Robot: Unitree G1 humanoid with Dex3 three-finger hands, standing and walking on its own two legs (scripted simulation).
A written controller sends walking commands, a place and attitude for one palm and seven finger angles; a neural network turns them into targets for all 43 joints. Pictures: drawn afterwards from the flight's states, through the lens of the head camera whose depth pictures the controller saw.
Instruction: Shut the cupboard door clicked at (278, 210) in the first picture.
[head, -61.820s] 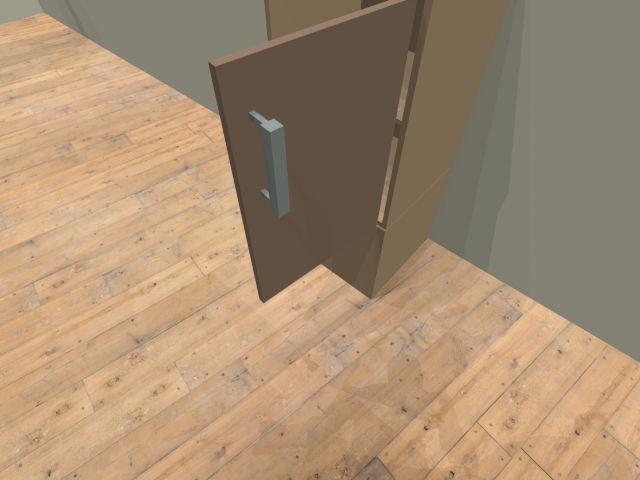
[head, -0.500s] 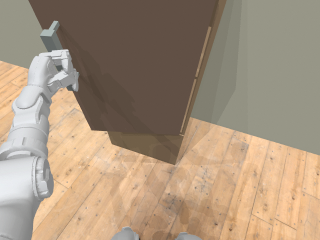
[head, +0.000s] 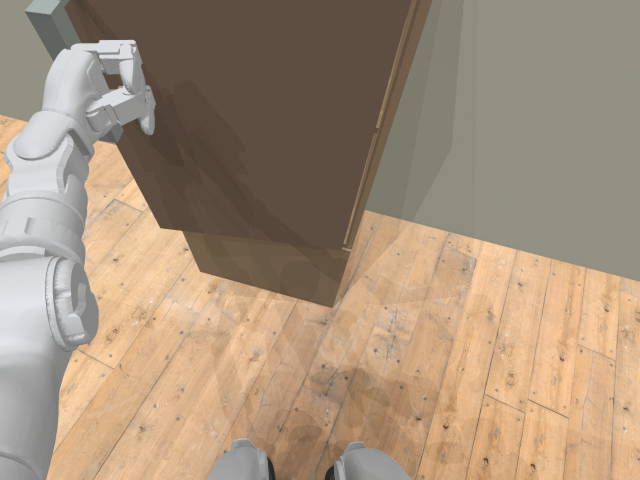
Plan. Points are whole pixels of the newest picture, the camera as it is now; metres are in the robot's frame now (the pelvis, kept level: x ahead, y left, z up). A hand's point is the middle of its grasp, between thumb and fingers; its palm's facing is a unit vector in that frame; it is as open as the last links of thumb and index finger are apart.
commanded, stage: push the door shut along its arc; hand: left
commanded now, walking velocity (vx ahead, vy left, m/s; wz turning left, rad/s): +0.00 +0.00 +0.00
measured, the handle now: (90, 69) +0.60 +0.23 +0.13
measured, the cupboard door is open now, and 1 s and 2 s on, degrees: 9 2 0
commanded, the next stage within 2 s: pull the fist back off the door in 0.82 s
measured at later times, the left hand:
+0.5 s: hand (166, 70) +0.57 +0.13 +0.14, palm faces -0.31 -0.95 -0.01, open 3.0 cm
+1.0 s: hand (192, 57) +0.59 +0.10 +0.15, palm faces -0.22 -0.97 +0.09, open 3.4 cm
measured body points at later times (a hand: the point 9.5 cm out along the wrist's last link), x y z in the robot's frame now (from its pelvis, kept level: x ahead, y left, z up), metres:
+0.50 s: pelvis +0.01 +0.00 -0.01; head +0.15 +0.02 +0.42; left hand +0.58 +0.18 +0.15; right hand -0.06 -0.27 -0.10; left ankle +0.04 +0.08 -0.69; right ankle -0.01 -0.11 -0.69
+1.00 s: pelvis +0.00 +0.00 -0.03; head +0.16 +0.03 +0.39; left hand +0.60 +0.15 +0.15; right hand -0.04 -0.27 -0.12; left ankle +0.04 +0.08 -0.69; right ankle -0.01 -0.11 -0.69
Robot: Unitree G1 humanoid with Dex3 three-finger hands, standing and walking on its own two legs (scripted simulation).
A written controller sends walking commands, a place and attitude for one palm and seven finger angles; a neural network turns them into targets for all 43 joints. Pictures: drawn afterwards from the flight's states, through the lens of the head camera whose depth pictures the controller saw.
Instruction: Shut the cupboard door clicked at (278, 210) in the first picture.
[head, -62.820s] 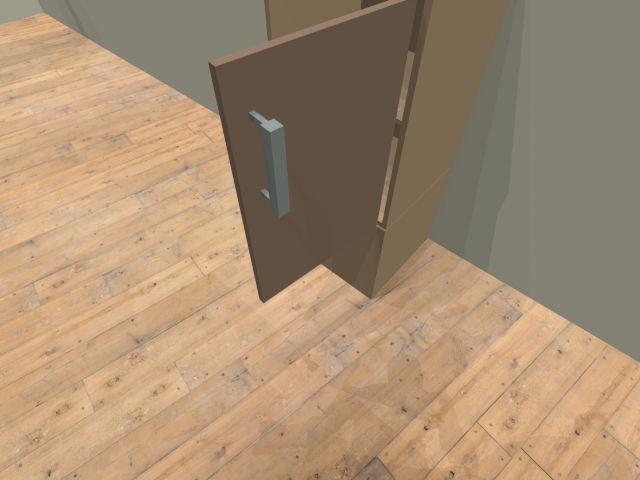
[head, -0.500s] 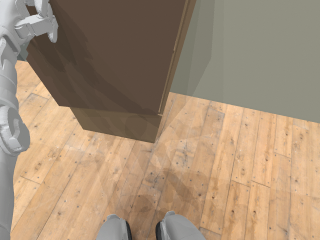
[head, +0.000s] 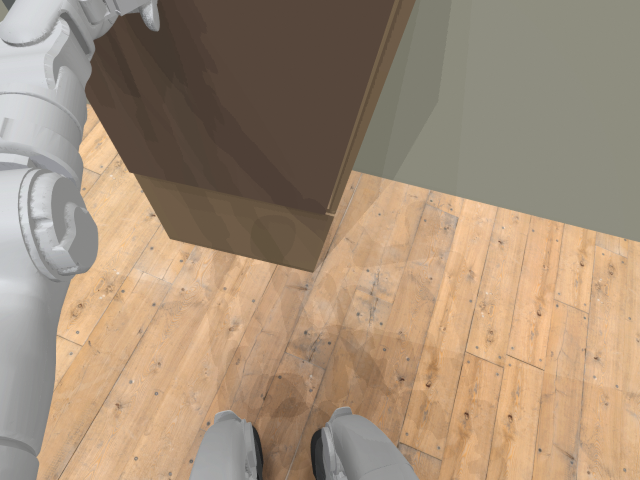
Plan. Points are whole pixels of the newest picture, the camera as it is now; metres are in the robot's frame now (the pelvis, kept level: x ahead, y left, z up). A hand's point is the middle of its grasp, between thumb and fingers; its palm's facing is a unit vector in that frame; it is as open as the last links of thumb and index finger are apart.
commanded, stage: pull the fist back off the door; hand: left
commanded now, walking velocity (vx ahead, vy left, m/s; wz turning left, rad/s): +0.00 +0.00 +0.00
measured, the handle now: out of the picture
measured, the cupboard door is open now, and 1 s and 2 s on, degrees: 2 0 0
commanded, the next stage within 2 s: draw the hand back to the body in 0.80 s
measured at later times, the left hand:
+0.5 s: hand out of the picture +0.58 +0.08 +0.17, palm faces +0.07 -1.00 -0.02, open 3.1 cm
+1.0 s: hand (155, 46) +0.52 +0.09 +0.17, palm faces +0.06 -1.00 -0.01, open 3.1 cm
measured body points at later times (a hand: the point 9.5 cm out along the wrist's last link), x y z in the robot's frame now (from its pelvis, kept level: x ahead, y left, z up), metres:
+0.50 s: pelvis +0.01 -0.01 +0.02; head +0.13 -0.01 +0.46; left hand +0.58 +0.14 +0.17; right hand -0.10 -0.25 -0.07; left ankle +0.04 +0.08 -0.66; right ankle -0.01 -0.11 -0.66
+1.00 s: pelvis +0.02 -0.03 +0.04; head +0.09 -0.03 +0.48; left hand +0.51 +0.15 +0.17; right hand +0.08 -0.29 -0.08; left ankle +0.04 +0.08 -0.66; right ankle -0.01 -0.11 -0.66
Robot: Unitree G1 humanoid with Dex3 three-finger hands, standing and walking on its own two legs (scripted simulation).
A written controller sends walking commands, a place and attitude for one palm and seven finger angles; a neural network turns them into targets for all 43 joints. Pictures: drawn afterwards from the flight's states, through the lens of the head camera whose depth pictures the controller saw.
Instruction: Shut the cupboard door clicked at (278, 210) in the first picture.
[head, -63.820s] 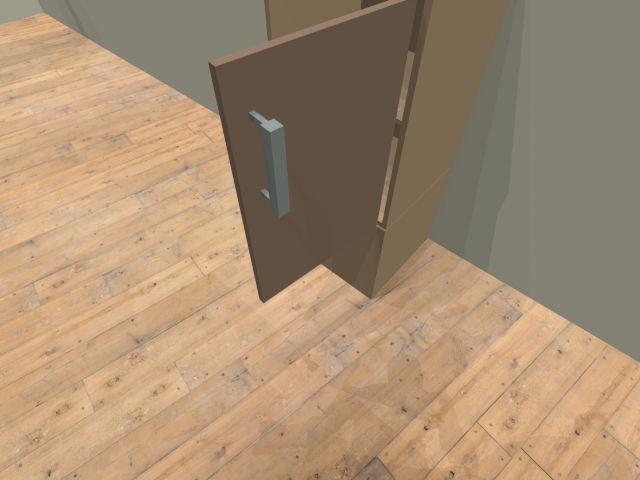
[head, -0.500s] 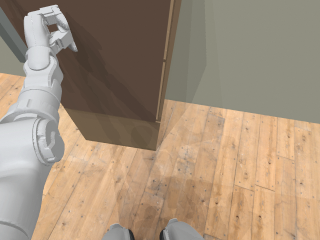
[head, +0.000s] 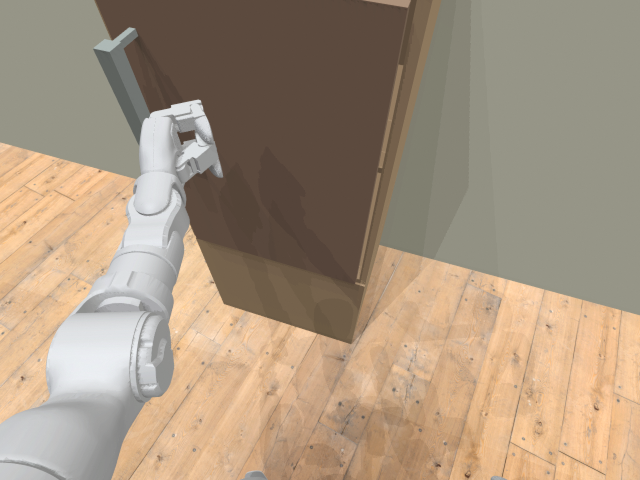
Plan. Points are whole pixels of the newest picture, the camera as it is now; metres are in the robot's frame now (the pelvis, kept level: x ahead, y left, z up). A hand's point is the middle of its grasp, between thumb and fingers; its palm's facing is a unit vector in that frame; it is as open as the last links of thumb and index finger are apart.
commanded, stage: draw the hand back to the body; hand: left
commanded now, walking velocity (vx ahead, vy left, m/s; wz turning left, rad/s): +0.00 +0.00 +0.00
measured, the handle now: (141, 96) +0.64 +0.23 +0.11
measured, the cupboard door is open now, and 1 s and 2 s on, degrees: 0 0 0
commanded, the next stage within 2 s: step back with the hand held close in 1.50 s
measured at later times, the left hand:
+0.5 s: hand (118, 238) +0.35 +0.18 +0.16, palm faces +0.07 -0.99 -0.10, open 3.0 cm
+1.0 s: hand out of the picture +0.22 +0.28 +0.18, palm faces +0.38 -0.86 -0.32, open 5.1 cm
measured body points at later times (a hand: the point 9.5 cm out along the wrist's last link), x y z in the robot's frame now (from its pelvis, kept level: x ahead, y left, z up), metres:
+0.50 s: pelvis -0.02 +0.01 +0.02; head -0.03 -0.01 +0.47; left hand +0.34 +0.24 +0.16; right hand +0.12 -0.24 -0.08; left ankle +0.02 +0.11 -0.70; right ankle -0.03 -0.09 -0.70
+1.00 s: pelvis +0.00 +0.03 +0.04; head -0.02 +0.01 +0.49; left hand +0.20 +0.32 +0.20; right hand +0.19 -0.18 -0.05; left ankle +0.02 +0.11 -0.70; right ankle -0.03 -0.09 -0.70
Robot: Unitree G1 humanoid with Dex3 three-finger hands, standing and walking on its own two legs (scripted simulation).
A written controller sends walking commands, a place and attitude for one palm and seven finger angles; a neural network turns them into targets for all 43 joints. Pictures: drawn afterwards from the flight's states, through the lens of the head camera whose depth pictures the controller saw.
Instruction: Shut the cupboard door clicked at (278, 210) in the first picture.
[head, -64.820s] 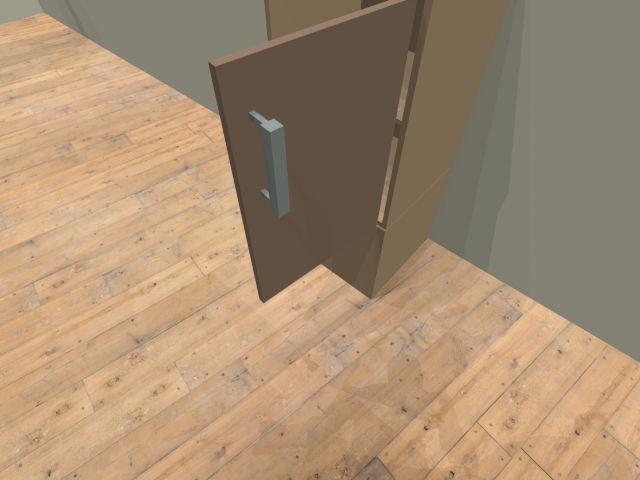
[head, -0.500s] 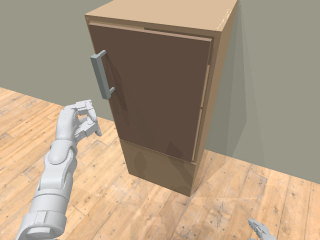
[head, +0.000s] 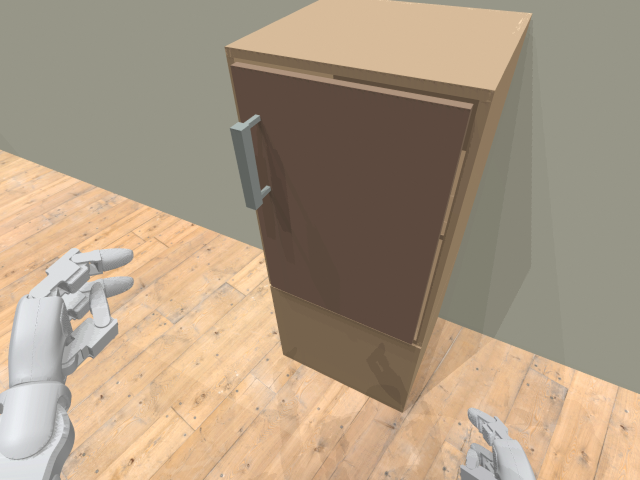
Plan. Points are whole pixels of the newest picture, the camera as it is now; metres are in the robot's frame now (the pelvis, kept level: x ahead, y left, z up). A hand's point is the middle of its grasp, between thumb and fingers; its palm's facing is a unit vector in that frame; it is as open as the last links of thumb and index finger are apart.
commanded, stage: draw the hand back to the body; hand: left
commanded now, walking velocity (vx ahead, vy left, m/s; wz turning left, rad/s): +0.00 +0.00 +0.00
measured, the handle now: (254, 163) +0.64 +0.20 +0.07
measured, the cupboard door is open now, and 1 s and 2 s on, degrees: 0 0 0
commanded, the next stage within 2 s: step back with the hand held close in 0.50 s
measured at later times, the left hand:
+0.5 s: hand (91, 346) +0.19 +0.25 +0.15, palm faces +0.46 -0.80 -0.38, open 7.4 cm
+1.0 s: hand (80, 348) +0.19 +0.26 +0.15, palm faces +0.36 -0.79 -0.49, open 7.4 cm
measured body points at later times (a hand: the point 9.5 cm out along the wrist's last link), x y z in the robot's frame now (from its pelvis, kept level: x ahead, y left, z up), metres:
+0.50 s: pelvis +0.01 -0.02 +0.00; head -0.02 -0.04 +0.45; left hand +0.16 +0.29 +0.17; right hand +0.20 -0.23 -0.08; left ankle +0.02 +0.08 -0.74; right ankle -0.03 -0.11 -0.74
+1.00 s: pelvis -0.02 +0.00 -0.01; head -0.01 -0.01 +0.44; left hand +0.16 +0.30 +0.18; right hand +0.16 -0.25 -0.09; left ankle +0.02 +0.08 -0.74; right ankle -0.03 -0.11 -0.74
